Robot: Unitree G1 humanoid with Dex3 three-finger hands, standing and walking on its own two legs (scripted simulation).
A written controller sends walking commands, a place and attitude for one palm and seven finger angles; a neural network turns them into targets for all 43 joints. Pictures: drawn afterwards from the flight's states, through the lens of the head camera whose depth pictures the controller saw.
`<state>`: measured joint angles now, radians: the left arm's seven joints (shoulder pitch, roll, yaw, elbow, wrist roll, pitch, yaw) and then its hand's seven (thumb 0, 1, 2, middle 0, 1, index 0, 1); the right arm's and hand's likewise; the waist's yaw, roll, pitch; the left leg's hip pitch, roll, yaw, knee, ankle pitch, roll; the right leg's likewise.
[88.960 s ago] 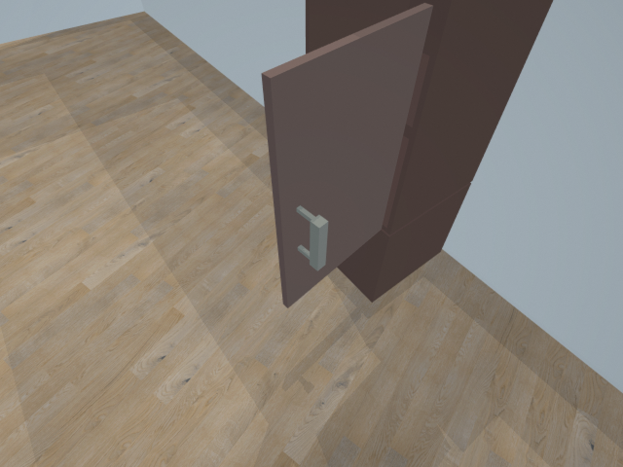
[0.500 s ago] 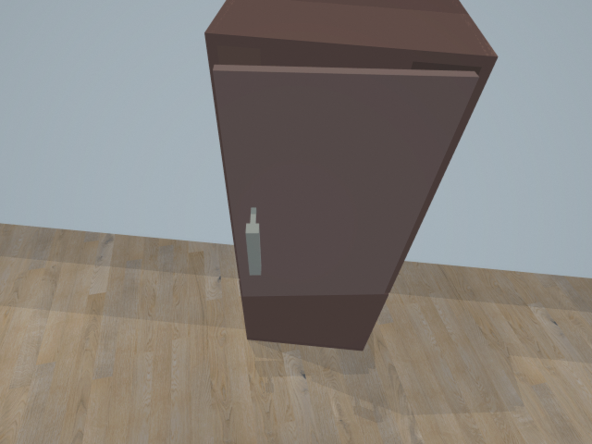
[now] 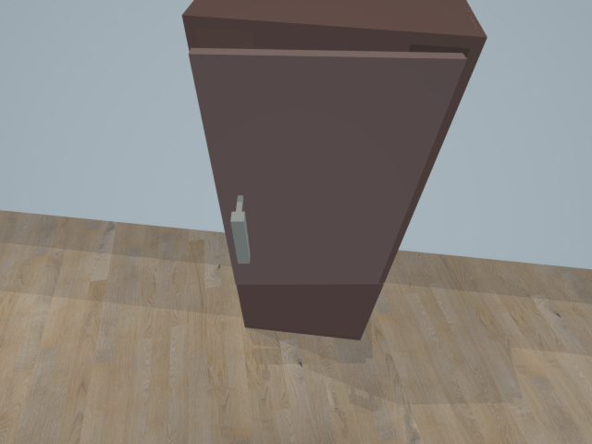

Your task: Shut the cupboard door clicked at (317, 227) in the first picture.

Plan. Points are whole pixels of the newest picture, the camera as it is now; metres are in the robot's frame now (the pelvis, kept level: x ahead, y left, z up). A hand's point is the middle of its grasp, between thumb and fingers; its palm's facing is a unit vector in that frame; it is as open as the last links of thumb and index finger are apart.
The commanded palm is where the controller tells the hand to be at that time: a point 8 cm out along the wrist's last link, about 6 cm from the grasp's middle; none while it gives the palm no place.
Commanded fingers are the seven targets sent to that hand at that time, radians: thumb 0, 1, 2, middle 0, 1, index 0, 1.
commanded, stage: shuffle to correct the standing spot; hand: left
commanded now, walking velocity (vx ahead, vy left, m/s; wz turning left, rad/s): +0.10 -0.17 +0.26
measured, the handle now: (242, 230) +0.50 +0.14 -0.07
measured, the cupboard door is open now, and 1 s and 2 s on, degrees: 7 7 7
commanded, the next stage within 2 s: come to a stop and stand still in 0.46 s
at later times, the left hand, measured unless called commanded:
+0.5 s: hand out of the picture +0.07 +0.12 -0.17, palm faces +0.10 -0.99 -0.13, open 7.3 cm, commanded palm none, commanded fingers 0.00 0.90 0.90 -0.20 -0.30 -0.20 -0.30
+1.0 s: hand out of the picture +0.12 +0.07 -0.16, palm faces +0.17 -0.96 -0.23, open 7.3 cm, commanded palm none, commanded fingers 0.00 0.90 0.90 -0.20 -0.30 -0.20 -0.30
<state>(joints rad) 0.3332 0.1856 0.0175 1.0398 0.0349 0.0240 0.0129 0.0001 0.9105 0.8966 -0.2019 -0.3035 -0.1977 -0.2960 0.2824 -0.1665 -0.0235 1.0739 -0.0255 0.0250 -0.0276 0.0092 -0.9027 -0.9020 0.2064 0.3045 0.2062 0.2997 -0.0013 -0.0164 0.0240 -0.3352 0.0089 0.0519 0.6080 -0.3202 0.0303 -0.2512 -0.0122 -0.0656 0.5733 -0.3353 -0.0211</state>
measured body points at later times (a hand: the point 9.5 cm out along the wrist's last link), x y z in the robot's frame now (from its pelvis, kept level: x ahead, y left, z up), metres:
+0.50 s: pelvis +0.06 -0.05 +0.01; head +0.09 -0.01 +0.46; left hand +0.06 +0.18 -0.16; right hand +0.08 -0.28 -0.13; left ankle +0.02 +0.06 -0.73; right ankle +0.07 -0.21 -0.66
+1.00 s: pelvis +0.08 -0.13 +0.01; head +0.12 -0.12 +0.45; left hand +0.11 +0.12 -0.14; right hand +0.19 -0.36 -0.14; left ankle +0.05 -0.02 -0.68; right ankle +0.13 -0.24 -0.73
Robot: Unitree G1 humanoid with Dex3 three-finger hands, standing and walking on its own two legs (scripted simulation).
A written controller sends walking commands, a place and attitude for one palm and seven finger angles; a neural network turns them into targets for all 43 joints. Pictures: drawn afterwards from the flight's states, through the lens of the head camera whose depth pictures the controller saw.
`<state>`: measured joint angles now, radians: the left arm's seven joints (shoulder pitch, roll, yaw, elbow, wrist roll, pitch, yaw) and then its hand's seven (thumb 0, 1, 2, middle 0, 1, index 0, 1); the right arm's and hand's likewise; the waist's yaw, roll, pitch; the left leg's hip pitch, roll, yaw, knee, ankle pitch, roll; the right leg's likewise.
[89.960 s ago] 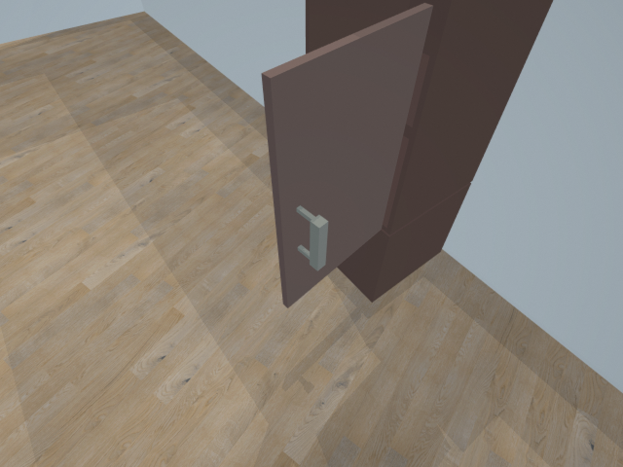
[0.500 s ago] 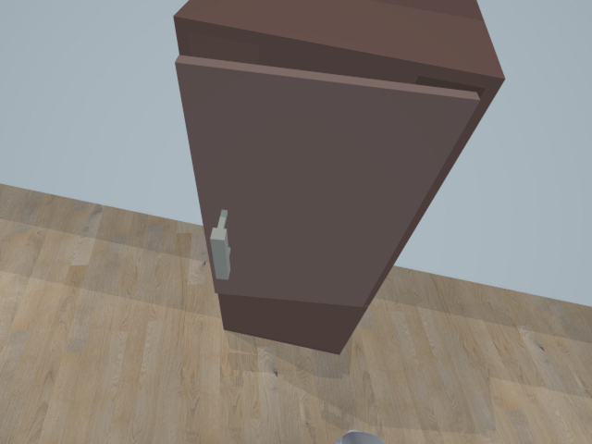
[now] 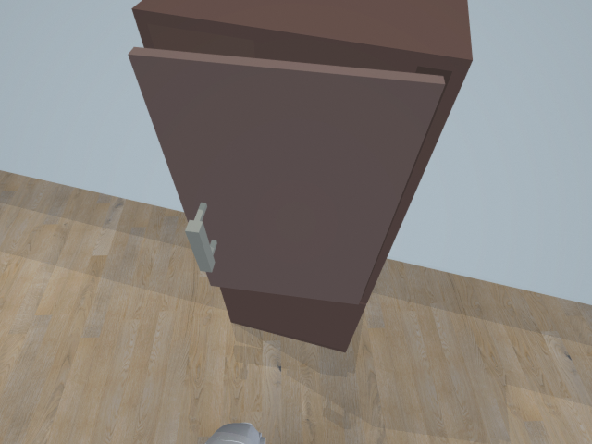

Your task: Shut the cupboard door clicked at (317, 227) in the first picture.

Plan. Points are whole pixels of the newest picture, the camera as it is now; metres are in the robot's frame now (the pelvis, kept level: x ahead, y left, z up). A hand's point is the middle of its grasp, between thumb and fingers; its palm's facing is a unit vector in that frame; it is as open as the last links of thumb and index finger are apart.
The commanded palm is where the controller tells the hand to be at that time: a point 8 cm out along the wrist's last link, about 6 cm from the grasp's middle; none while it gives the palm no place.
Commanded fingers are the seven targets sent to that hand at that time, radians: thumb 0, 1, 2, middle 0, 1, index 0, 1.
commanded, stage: come to a stop and stand still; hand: left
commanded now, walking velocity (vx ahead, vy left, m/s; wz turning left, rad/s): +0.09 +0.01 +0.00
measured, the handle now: (204, 238) +0.45 +0.21 -0.08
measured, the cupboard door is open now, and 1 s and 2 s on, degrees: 7 7 7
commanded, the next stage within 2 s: look again from close up in 0.82 s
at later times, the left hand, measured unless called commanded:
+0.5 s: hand out of the picture -0.01 +0.22 -0.17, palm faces +0.04 -0.98 -0.21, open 7.3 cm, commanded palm none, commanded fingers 0.00 0.90 0.90 -0.20 -0.30 -0.20 -0.30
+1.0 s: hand out of the picture -0.08 +0.19 -0.17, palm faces +0.01 -0.99 -0.16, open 7.4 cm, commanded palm none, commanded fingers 0.00 0.90 0.90 -0.20 -0.30 -0.20 -0.30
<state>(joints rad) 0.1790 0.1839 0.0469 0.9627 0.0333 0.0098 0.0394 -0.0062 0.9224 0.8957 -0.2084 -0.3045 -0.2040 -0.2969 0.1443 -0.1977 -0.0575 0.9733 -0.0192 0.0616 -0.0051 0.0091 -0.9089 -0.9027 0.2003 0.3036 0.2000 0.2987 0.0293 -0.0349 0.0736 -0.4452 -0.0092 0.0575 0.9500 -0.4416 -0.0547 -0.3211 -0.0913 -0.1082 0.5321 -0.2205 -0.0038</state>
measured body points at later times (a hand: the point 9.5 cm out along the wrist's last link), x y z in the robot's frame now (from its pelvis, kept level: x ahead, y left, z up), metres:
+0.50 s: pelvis -0.03 +0.05 +0.00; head -0.02 +0.04 +0.45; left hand -0.02 +0.28 -0.15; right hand +0.01 -0.18 -0.16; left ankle -0.01 +0.12 -0.74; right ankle -0.08 -0.06 -0.74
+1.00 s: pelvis -0.05 +0.05 +0.00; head -0.03 +0.05 +0.45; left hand -0.08 +0.25 -0.16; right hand -0.07 -0.16 -0.16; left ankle -0.01 +0.12 -0.74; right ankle -0.08 -0.06 -0.74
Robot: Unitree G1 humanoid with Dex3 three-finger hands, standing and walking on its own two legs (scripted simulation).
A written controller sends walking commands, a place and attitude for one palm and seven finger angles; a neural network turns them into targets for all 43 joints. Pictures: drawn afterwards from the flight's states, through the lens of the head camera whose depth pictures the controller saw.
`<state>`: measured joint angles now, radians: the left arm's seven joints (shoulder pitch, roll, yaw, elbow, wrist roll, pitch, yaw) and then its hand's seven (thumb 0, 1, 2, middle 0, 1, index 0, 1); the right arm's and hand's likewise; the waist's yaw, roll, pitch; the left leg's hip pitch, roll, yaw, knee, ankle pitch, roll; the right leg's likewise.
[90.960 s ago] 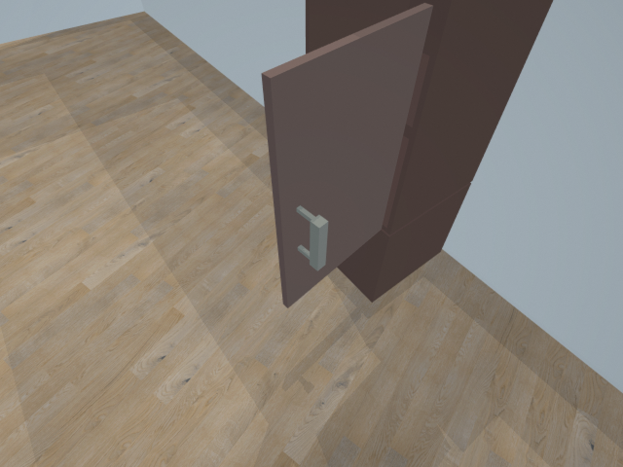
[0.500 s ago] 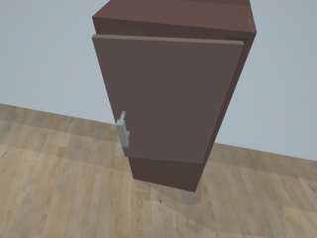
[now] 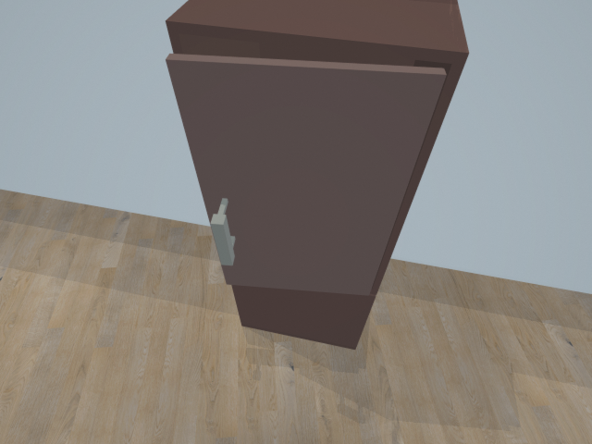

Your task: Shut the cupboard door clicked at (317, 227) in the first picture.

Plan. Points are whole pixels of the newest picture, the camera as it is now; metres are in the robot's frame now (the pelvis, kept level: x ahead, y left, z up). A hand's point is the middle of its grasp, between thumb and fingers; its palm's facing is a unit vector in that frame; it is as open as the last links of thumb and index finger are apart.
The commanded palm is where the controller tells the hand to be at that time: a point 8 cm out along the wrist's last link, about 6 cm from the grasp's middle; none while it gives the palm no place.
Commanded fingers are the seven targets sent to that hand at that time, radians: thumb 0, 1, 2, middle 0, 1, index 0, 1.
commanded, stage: look again from close up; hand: left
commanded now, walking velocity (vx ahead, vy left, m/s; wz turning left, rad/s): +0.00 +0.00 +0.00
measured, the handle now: (225, 232) +0.50 +0.17 -0.09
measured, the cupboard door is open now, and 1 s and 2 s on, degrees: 7 7 7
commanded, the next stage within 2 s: come to a stop and stand still in 0.38 s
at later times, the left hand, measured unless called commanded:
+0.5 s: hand out of the picture -0.01 +0.19 -0.18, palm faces +0.02 -0.99 -0.17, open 7.4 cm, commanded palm none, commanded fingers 0.00 0.90 0.90 -0.20 -0.30 -0.20 -0.30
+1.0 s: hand out of the picture -0.02 +0.22 -0.18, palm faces +0.01 -0.98 -0.21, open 7.4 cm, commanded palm none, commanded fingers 0.00 0.90 0.90 -0.20 -0.30 -0.20 -0.30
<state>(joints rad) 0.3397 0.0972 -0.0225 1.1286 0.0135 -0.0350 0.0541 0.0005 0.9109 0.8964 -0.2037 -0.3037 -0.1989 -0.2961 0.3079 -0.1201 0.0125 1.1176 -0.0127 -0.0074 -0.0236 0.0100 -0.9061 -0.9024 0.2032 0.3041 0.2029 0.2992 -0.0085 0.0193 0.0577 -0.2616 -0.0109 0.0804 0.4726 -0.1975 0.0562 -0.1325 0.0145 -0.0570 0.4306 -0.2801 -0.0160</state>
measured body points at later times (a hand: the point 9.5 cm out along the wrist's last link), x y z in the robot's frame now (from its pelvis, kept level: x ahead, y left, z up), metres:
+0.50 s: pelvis -0.01 +0.02 +0.00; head -0.02 +0.04 +0.45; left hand -0.01 +0.24 -0.17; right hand +0.02 -0.21 -0.15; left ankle +0.04 +0.08 -0.74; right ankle -0.03 -0.11 -0.74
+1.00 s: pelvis -0.01 +0.04 +0.00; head -0.02 +0.05 +0.45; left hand -0.02 +0.27 -0.16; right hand +0.03 -0.20 -0.15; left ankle +0.04 +0.08 -0.74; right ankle -0.03 -0.11 -0.74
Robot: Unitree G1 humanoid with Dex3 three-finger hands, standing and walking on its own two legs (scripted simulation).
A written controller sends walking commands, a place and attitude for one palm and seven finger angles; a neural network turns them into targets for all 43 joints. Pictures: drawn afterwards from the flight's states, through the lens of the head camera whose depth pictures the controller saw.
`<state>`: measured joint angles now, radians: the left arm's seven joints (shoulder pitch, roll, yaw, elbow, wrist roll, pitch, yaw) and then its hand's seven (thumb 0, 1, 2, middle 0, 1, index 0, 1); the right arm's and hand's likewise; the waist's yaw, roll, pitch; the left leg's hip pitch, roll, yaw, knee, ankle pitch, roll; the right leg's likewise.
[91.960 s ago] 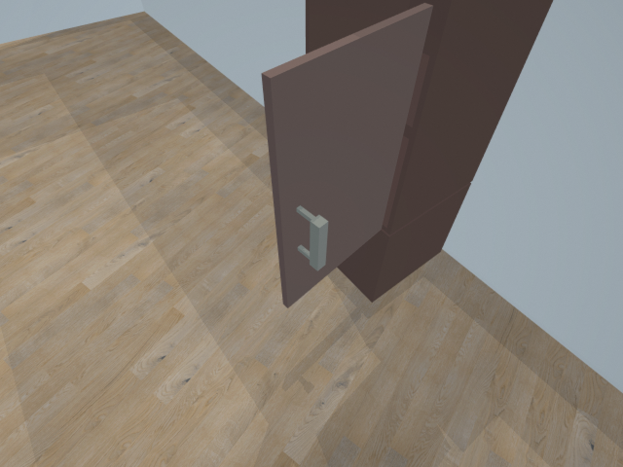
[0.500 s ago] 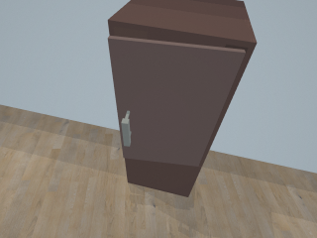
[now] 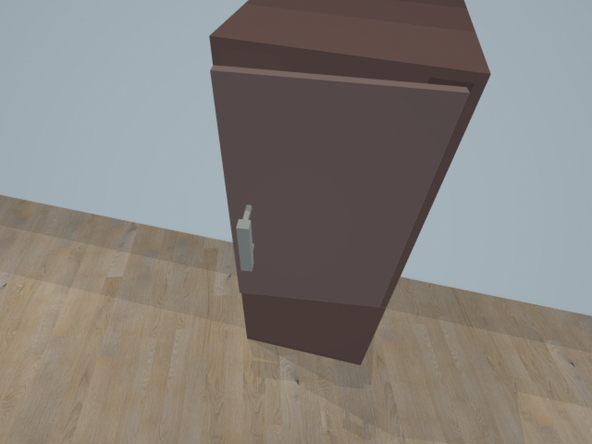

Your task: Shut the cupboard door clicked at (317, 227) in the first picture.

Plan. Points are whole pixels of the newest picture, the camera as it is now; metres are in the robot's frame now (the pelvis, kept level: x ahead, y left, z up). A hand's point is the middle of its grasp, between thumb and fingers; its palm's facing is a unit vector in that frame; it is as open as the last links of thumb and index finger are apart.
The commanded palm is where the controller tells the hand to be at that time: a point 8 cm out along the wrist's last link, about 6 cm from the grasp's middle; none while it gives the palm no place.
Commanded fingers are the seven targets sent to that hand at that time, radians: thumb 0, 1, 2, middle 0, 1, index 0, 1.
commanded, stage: come to a stop and stand still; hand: left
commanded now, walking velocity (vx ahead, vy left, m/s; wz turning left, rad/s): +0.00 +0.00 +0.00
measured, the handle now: (247, 238) +0.51 +0.13 -0.08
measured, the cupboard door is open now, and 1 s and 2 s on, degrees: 7 7 7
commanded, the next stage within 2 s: look again from close up in 0.40 s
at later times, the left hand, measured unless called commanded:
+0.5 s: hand out of the picture -0.01 +0.17 -0.18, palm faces +0.00 -0.99 -0.17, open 7.4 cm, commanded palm none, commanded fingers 0.00 0.90 0.90 -0.20 -0.30 -0.20 -0.30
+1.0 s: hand out of the picture +0.00 +0.16 -0.18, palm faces +0.01 -0.99 -0.15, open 7.4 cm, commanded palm none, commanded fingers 0.00 0.90 0.90 -0.20 -0.30 -0.20 -0.30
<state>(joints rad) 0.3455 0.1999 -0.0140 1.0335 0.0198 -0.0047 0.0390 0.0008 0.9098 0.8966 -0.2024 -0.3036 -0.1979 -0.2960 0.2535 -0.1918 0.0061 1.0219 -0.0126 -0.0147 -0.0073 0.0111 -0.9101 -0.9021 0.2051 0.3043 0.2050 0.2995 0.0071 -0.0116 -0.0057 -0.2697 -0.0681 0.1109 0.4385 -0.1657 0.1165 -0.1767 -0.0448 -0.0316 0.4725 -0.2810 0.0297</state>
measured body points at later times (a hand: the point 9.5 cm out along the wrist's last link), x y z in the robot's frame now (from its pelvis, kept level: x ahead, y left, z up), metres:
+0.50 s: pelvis +0.01 +0.00 +0.00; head +0.01 +0.02 +0.45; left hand -0.01 +0.22 -0.16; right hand +0.03 -0.24 -0.14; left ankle +0.05 +0.04 -0.74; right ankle -0.02 -0.15 -0.74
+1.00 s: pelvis +0.02 +0.00 +0.01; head +0.02 +0.02 +0.45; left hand +0.00 +0.21 -0.16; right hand +0.03 -0.23 -0.14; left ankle +0.05 +0.04 -0.74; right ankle -0.02 -0.15 -0.74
